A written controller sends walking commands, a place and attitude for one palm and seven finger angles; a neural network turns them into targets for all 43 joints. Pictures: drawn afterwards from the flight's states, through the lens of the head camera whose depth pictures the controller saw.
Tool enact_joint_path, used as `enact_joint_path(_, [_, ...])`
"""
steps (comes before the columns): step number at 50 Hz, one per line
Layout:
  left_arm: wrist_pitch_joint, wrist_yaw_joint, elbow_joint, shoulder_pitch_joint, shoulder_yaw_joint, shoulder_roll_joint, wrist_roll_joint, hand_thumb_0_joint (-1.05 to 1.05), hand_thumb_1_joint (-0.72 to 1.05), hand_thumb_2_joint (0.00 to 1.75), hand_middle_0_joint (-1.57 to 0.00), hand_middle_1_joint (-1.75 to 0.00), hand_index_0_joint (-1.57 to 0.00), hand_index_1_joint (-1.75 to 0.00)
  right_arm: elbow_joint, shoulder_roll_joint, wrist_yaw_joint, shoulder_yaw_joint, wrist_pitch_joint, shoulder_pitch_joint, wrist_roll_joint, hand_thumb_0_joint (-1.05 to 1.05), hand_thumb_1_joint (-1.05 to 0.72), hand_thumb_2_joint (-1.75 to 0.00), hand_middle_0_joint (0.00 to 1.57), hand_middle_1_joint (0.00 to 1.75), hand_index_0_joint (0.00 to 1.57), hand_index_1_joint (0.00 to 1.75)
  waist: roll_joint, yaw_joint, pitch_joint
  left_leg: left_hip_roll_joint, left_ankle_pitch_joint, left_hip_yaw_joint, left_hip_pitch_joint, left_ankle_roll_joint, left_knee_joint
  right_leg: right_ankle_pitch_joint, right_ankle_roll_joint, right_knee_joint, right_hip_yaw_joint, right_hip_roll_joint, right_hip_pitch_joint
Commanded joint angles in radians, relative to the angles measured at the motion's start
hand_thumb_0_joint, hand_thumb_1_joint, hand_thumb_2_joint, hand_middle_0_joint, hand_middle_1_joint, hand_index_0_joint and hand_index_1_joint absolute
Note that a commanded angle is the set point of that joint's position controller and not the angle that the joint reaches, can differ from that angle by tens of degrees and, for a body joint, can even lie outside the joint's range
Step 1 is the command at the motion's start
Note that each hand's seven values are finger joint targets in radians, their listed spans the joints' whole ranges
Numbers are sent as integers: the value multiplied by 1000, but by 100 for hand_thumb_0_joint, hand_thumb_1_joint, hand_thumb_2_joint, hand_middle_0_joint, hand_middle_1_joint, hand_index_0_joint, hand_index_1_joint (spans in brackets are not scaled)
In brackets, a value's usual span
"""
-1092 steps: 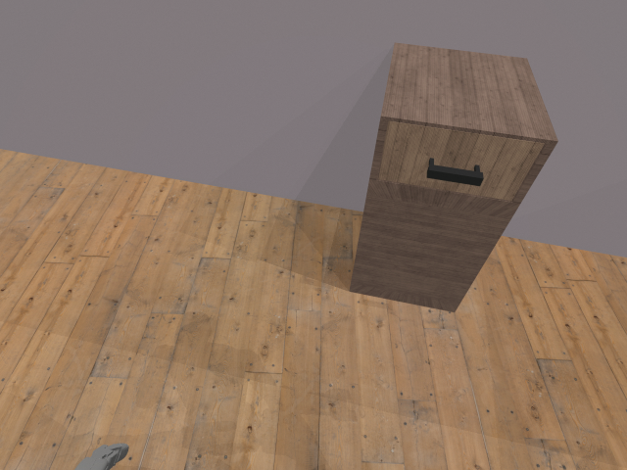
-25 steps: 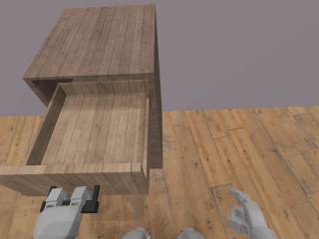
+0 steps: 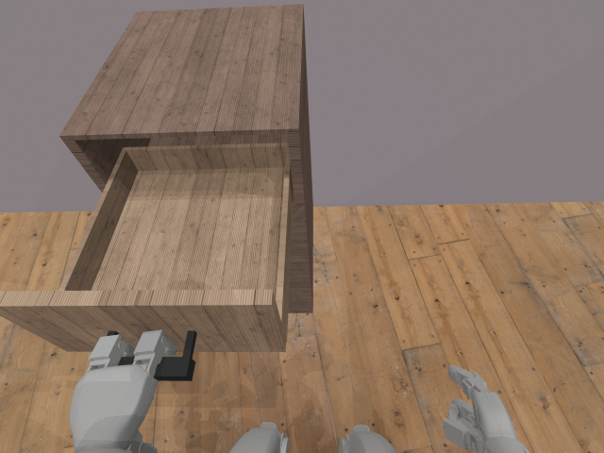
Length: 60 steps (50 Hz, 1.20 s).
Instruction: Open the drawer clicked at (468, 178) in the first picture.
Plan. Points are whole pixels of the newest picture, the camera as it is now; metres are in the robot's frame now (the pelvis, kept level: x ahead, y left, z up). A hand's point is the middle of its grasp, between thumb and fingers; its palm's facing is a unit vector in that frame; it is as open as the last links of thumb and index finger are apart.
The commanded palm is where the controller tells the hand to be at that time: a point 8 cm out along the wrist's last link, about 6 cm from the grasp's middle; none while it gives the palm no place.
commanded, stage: lift the hand off the handle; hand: left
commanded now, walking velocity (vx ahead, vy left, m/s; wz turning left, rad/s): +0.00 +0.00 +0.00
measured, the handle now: (147, 353) +0.25 +0.23 -0.02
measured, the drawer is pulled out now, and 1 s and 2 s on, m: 0.30 0.30 0.30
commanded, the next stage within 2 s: none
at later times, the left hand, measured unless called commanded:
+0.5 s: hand (142, 394) +0.20 +0.23 -0.03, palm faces -0.03 -0.10 -0.99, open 13.7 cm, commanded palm +0.19 +0.23 +0.02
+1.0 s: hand (128, 387) +0.20 +0.23 +0.00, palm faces -0.04 -0.13 -0.99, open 13.5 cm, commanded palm +0.19 +0.23 +0.06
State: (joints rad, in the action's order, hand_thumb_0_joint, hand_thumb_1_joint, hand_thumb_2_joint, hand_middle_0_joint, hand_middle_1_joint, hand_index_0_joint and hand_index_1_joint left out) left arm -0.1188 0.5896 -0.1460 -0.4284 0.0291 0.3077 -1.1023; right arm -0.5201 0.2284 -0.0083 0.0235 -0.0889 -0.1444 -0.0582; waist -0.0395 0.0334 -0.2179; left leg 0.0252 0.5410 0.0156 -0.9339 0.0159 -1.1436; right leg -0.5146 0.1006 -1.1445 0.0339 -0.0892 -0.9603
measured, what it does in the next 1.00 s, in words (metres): stands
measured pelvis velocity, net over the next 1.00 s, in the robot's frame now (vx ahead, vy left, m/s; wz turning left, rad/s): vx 0.01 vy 0.02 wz -0.01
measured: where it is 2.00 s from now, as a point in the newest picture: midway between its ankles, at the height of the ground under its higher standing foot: outside the picture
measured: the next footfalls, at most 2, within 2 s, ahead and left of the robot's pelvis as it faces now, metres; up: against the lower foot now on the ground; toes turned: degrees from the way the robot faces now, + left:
none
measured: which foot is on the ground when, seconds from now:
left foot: down 0.00-1.00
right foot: down 0.00-1.00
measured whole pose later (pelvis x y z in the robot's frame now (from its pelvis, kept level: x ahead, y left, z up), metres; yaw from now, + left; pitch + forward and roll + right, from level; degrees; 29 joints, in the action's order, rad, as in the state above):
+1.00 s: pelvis +0.01 +0.02 +0.03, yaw -1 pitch +14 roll +0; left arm -0.03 0.55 -0.09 -0.42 0.12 0.30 -1.08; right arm -0.50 0.23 -0.02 0.02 -0.11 -0.15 -0.04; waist -0.06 0.04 -0.18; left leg 0.04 0.50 0.03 -0.75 0.05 -1.00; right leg -0.47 0.07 -0.99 0.01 -0.08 -0.77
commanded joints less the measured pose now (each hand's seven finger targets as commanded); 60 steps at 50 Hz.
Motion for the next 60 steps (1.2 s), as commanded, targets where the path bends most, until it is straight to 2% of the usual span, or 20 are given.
enact_joint_path(1, [19, 40, 138, -29, -96, 149, 11, 0, -50, 30, -30, -120, -30, -120, 151, 99, 2, 31, 41, 88, 3, 0, -90, -90, 20, 30, 20, 30, 38, 3, -190, 26, -171, -15, 83, 33, 101, 253, -39, 237, -166, 60, 220])
enact_joint_path(3, [27, 33, 115, 0, -45, 101, 16, 0, -50, 30, -30, -120, -30, -120, 151, 101, 1, 31, 44, 87, 3, 0, -90, -90, 20, 30, 20, 30, 41, -16, -151, 20, -149, -19, 85, 37, 110, 211, -35, 246, -145, 59, 196])
enact_joint_path(6, [24, 37, 112, 13, -69, 132, 5, 0, -50, 30, -30, -120, -30, -120, 145, 103, 0, 36, 41, 82, 1, 0, -90, -90, 20, 30, 20, 30, 69, -3, -180, 20, -157, -21, 79, 34, 103, 214, -39, 230, -141, 57, 189])
enact_joint_path(9, [25, 40, 127, 41, -50, 122, -5, 0, -50, 30, -30, -120, -30, -120, 147, 104, -1, 34, 41, 85, -1, 0, -90, -90, 20, 30, 20, 30, 49, -5, -206, 20, -162, -20, 99, 35, 109, 209, -37, 222, -134, 57, 181])
enact_joint_path(10, [30, 40, 118, 31, -35, 108, -5, 0, -50, 30, -30, -120, -30, -120, 151, 103, 1, 38, 41, 85, 3, 0, -90, -90, 20, 30, 20, 30, 44, -7, -164, 19, -154, -24, 103, 36, 116, 197, -33, 230, -123, 53, 174])
enact_joint_path(11, [33, 41, 129, 65, -30, 108, -10, 0, -50, 30, -30, -120, -30, -120, 147, 106, -2, 37, 39, 83, 0, 0, -90, -90, 20, 30, 20, 30, 45, -10, -191, 17, -157, -23, 111, 35, 114, 187, -37, 226, -121, 55, 159])
enact_joint_path(15, [49, 40, 110, 147, 6, 86, -8, 0, -50, 30, -30, -120, -30, -120, 141, 108, 5, 38, 39, 83, 5, 0, -90, -90, 20, 30, 20, 30, 58, -32, -152, 13, -123, -28, 105, 40, 118, 135, -40, 240, -103, 56, 140])
enact_joint_path(19, [60, 43, 118, 159, -16, 112, -10, 0, -50, 30, -30, -120, -30, -120, 143, 107, 7, 36, 38, 77, 7, 0, -90, -90, 20, 30, 20, 30, 50, -14, -217, 14, -148, -21, 130, 40, 126, 158, -42, 234, -104, 57, 168])
enact_joint_path(20, [64, 44, 124, 149, -25, 122, -8, 0, -50, 30, -30, -120, -30, -120, 144, 107, 11, 41, 36, 74, 12, 0, -90, -90, 20, 30, 20, 30, 46, -9, -201, 16, -158, -27, 145, 39, 136, 173, -36, 239, -107, 50, 183])
enact_joint_path(24, [86, 41, 168, 156, 3, 112, 2, 0, -50, 30, -30, -120, -30, -120, 154, 104, 9, 32, 30, 73, 14, 0, -90, -90, 20, 30, 20, 30, 31, -15, -228, 14, -193, -28, 200, 38, 164, 200, -40, 253, -95, 50, 207])
enact_joint_path(25, [92, 37, 165, 156, 7, 106, 10, 0, -50, 30, -30, -120, -30, -120, 152, 105, 14, 36, 30, 73, 19, 0, -90, -90, 20, 30, 20, 30, 38, -18, -190, 12, -193, -32, 206, 39, 175, 209, -37, 265, -87, 47, 214])
enact_joint_path(26, [90, 36, 186, 175, 0, 119, 9, 0, -50, 30, -30, -120, -30, -120, 150, 106, 13, 33, 30, 73, 16, 0, -90, -90, 20, 30, 20, 30, 40, -19, -220, 11, -199, -28, 210, 39, 174, 215, -43, 268, -95, 51, 222])
enact_joint_path(30, [91, 32, 182, 142, 6, 110, 14, 0, -50, 30, -30, -120, -30, -120, 155, 104, 16, 32, 30, 77, 18, 0, -90, -90, 20, 30, 20, 30, 40, -18, -163, 12, -209, -31, 230, 39, 199, 237, -37, 286, -93, 48, 238])
enact_joint_path(40, [79, 25, 257, 69, 4, 108, 18, 0, -50, 30, -30, -120, -30, -120, 169, 103, 1, 34, 31, 76, 13, 0, -90, -90, 20, 30, 20, 30, -6, -1, -183, 10, -302, -31, 323, 34, 233, 338, -27, 295, -93, 43, 283])
enact_joint_path(45, [89, 17, 234, 61, -7, 115, 19, 0, -50, 30, -30, -120, -30, -120, 169, 105, -4, 34, 28, 81, 17, 0, -90, -90, 20, 30, 20, 30, 29, -3, -125, 10, -278, -33, 311, 34, 252, 325, -30, 317, -95, 43, 294])
enact_joint_path(49, [94, 10, 278, 57, -14, 130, 25, 0, -50, 30, -30, -120, -30, -120, 178, 106, -11, 29, 26, 83, 17, 0, -90, -90, 20, 30, 20, 30, 21, 2, -171, 12, -309, -29, 348, 34, 267, 354, -32, 326, -106, 46, 326])
enact_joint_path(54, [95, -3, 310, 62, 3, 120, 29, 0, -50, 30, -30, -120, -30, -120, 181, 105, -17, 27, 26, 87, 18, 0, -90, -90, 20, 30, 20, 30, 18, 0, -151, 7, -323, -34, 386, 32, 288, 347, -30, 342, -98, 44, 322])
enact_joint_path(55, [96, -7, 303, 25, 11, 109, 32, 0, -50, 30, -30, -120, -30, -120, 184, 102, -15, 31, 26, 89, 24, 0, -90, -90, 20, 30, 20, 30, 5, 5, -114, 6, -324, -36, 388, 31, 298, 347, -27, 347, -89, 41, 327])
enact_joint_path(59, [97, -18, 314, -7, -6, 127, 37, 0, -50, 30, -30, -120, -30, -120, 190, 103, -23, 24, 26, 89, 23, 0, -90, -90, 20, 30, 20, 30, 43, 12, -144, 8, -339, -32, 392, 32, 306, 383, -32, 356, -104, 45, 367])
enact_joint_path(60, [98, -23, 313, -17, 7, 114, 45, 0, -50, 30, -30, -120, -30, -120, 192, 101, -19, 29, 25, 93, 29, 0, -90, -90, 20, 30, 20, 30, 42, 9, -96, 8, -327, -33, 389, 32, 315, 383, -30, 368, -100, 44, 369])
